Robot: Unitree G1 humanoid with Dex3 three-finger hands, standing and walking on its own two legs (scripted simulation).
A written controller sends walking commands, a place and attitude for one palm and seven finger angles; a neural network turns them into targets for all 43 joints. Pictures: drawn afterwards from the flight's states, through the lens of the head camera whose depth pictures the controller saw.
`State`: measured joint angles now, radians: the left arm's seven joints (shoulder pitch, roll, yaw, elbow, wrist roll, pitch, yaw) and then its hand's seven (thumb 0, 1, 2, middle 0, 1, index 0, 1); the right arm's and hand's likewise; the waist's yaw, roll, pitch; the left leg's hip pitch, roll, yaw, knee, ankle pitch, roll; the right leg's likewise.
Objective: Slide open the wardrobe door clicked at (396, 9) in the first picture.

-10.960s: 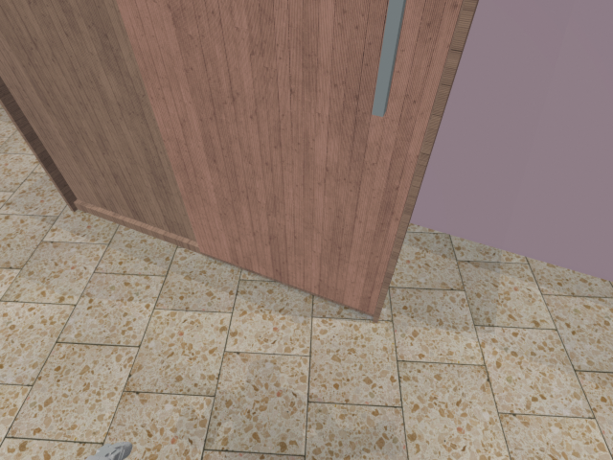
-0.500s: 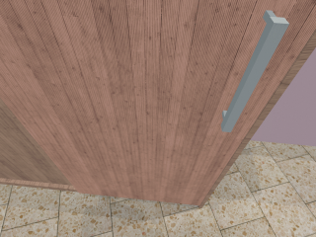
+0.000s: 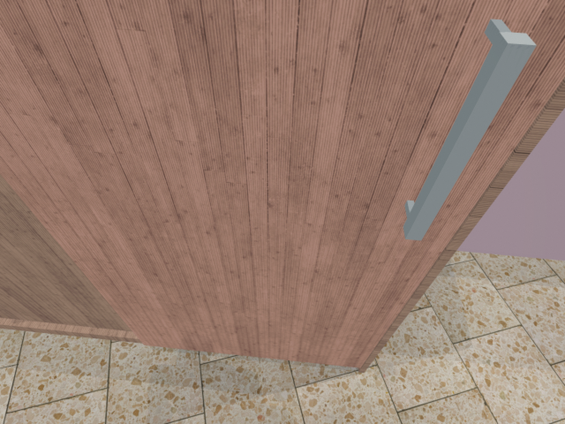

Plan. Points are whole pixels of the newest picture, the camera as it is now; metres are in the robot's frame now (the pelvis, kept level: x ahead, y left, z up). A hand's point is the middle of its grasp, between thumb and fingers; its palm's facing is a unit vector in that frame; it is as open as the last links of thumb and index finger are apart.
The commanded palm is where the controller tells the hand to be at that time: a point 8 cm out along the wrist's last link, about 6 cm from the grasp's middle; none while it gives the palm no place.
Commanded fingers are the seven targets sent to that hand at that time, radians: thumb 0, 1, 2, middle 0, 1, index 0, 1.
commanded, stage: look again from close up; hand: right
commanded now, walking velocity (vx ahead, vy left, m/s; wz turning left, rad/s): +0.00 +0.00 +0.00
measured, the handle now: (446, 150) +0.38 -0.16 +0.22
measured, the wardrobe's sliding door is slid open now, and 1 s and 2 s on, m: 0.00 0.00 0.00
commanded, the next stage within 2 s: shuffle to correct the standing spot in 0.40 s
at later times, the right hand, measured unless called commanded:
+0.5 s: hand out of the picture -0.02 -0.16 -0.18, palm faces +0.03 +0.98 -0.19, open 7.3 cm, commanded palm none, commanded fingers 0.00 -0.90 -0.90 0.20 0.30 0.20 0.30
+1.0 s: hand out of the picture +0.00 -0.19 -0.18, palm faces +0.03 +0.98 -0.20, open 7.3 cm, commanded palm none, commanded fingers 0.00 -0.90 -0.90 0.20 0.30 0.20 0.30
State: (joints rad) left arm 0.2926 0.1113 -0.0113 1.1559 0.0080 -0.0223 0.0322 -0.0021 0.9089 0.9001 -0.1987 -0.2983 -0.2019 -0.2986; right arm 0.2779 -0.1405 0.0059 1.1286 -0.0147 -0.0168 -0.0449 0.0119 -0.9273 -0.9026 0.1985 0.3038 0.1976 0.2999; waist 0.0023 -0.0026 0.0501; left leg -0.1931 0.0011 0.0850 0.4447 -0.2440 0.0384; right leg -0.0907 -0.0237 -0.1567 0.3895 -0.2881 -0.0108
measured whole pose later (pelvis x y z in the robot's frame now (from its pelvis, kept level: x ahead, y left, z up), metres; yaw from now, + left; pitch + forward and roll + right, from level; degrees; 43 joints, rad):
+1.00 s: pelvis -0.06 -0.01 -0.01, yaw +0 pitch +0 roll +0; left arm 0.29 0.13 0.04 1.05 0.02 0.01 0.02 0.00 0.91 0.90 -0.20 -0.30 -0.20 -0.30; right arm 0.21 -0.18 -0.04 1.00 -0.03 0.04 -0.04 0.01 -0.91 -0.90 0.20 0.30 0.20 0.30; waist 0.02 0.03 0.05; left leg -0.36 0.01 0.06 0.63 -0.34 0.03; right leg -0.26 -0.01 -0.14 0.53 -0.28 -0.05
